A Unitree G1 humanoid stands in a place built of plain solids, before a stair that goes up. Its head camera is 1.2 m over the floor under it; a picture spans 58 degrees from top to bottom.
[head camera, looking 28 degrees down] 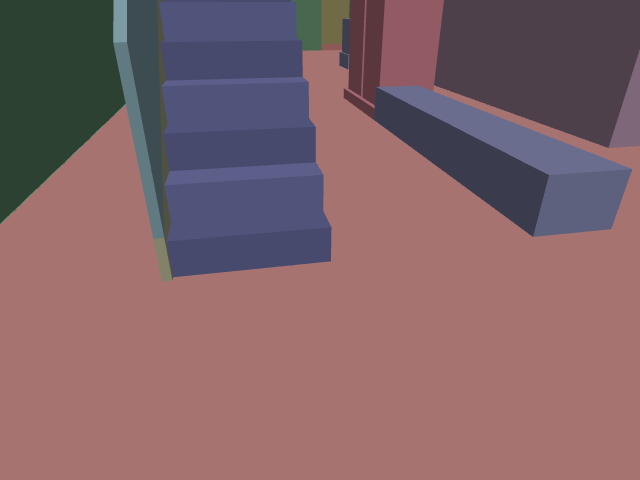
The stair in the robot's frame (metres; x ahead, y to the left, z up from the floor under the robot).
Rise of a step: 0.21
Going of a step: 0.22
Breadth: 0.83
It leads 11 degrees to the left of straight ahead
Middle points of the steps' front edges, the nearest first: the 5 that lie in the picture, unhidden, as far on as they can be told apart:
1.93 0.34 0.21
2.15 0.39 0.42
2.36 0.43 0.62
2.58 0.47 0.83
2.79 0.51 1.04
